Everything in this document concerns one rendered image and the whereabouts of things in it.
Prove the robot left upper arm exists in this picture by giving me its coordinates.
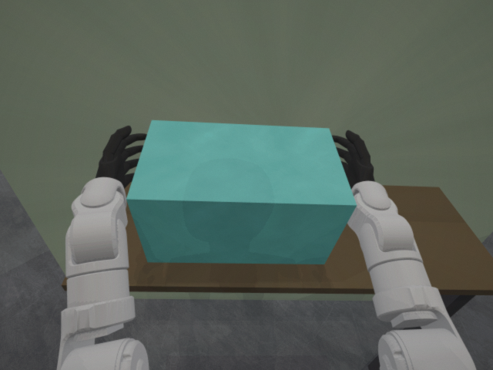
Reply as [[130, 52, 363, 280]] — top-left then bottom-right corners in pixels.
[[61, 338, 149, 370]]

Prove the robot right upper arm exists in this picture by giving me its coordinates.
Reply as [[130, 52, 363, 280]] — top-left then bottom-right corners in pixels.
[[378, 328, 474, 370]]

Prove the robot right hand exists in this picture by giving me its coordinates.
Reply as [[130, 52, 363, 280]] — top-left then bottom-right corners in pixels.
[[332, 130, 375, 189]]

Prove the robot left hand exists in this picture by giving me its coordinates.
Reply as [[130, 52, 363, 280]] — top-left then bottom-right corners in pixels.
[[96, 126, 147, 189]]

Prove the table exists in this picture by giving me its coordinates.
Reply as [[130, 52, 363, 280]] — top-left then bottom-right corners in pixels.
[[62, 182, 493, 370]]

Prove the robot left forearm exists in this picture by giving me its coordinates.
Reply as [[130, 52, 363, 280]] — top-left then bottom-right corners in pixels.
[[57, 177, 136, 370]]

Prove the robot right forearm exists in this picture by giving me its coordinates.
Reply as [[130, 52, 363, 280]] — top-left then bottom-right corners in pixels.
[[347, 181, 476, 370]]

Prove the carton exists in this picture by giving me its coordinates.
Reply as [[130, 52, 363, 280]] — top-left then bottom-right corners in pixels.
[[126, 120, 357, 264]]

